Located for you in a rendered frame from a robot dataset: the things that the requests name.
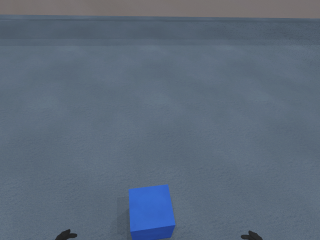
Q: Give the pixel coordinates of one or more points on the carton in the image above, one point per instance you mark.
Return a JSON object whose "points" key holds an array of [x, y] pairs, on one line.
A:
{"points": [[151, 213]]}

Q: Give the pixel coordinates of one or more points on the robot left hand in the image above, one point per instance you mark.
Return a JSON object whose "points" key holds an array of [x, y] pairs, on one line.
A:
{"points": [[66, 235]]}

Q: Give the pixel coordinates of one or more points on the robot right hand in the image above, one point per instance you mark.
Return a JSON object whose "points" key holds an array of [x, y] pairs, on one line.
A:
{"points": [[251, 236]]}

